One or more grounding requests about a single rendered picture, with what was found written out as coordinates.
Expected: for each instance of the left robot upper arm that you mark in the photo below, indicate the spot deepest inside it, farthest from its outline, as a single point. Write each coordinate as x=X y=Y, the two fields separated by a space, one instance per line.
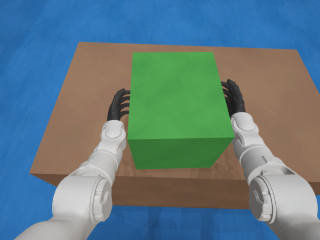
x=80 y=203

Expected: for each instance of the right robot forearm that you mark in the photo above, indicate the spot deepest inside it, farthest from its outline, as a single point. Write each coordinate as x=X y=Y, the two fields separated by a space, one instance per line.
x=252 y=153

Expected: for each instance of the pedestal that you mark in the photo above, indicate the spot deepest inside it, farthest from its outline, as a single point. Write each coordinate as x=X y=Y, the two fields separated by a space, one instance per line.
x=277 y=90

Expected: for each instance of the left robot hand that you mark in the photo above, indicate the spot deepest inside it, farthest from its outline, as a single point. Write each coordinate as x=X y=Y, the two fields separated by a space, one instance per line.
x=114 y=112

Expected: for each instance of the right robot upper arm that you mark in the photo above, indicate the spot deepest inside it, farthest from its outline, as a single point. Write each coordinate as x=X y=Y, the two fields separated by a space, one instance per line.
x=286 y=203

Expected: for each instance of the carton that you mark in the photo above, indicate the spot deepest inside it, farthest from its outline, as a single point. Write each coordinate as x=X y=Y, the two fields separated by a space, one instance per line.
x=178 y=116

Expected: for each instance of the right robot hand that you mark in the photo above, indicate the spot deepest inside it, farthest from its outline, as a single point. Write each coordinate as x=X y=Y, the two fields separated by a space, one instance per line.
x=234 y=99

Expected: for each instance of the left robot forearm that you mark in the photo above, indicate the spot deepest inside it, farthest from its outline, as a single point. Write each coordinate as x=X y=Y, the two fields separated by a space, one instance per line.
x=106 y=157

